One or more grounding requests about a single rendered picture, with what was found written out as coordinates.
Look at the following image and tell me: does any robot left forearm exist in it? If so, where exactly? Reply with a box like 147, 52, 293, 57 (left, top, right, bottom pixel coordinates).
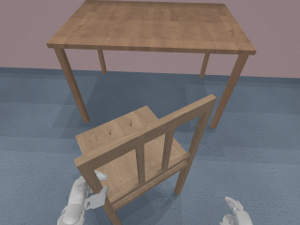
57, 203, 85, 225

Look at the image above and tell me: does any chair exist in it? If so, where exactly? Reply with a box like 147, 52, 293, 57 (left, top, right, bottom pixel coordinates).
74, 94, 217, 225

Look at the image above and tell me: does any table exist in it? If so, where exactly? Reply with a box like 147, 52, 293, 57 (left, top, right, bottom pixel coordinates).
46, 0, 257, 128

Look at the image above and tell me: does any robot left hand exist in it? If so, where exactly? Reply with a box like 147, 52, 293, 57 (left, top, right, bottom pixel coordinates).
67, 170, 109, 211

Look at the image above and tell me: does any robot right hand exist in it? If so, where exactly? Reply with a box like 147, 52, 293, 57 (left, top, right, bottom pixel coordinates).
219, 196, 253, 225

